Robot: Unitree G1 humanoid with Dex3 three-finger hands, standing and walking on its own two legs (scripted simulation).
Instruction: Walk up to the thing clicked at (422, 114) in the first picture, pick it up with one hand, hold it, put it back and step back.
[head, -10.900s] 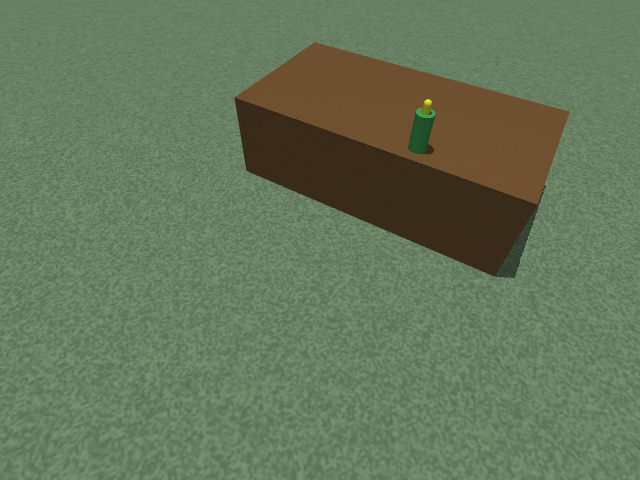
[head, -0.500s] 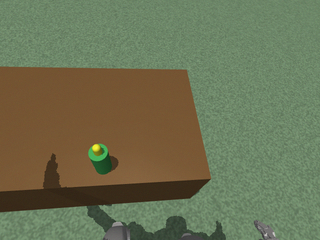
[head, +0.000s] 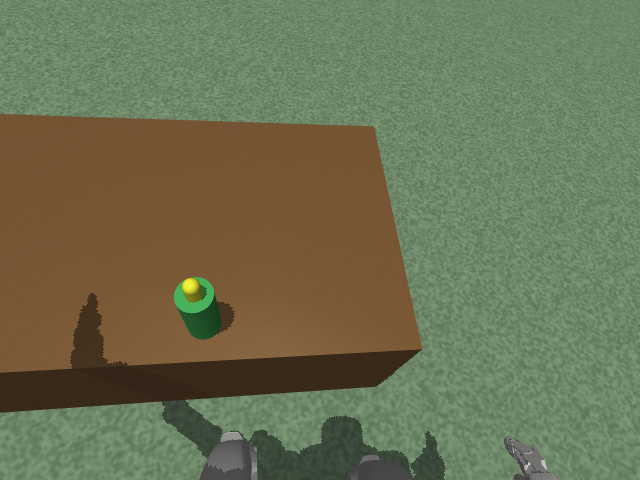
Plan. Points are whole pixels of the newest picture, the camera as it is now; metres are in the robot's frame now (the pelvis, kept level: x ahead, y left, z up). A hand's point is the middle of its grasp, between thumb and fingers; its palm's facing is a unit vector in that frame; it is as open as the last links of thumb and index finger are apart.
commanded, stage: go down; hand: left
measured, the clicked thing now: (198, 305) +0.41 +0.18 -0.23
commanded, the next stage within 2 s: none
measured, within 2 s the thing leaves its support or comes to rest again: neither
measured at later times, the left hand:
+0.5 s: hand out of the picture +0.34 +0.39 +0.02, palm faces +0.16 -0.99 -0.06, open 17.2 cm
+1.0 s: hand out of the picture +0.34 +0.39 +0.02, palm faces +0.16 -0.99 -0.05, open 17.3 cm
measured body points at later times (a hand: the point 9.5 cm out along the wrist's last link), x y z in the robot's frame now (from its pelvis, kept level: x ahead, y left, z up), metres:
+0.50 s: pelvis +0.00 +0.01 -0.01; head +0.10 +0.06 +0.43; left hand +0.33 +0.45 +0.03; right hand +0.09 -0.27 -0.09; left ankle +0.05 +0.11 -0.68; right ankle -0.03 -0.15 -0.68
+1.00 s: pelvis -0.01 +0.00 -0.01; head +0.10 +0.06 +0.42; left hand +0.33 +0.45 +0.03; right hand +0.09 -0.27 -0.10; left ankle +0.05 +0.11 -0.68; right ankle -0.03 -0.15 -0.68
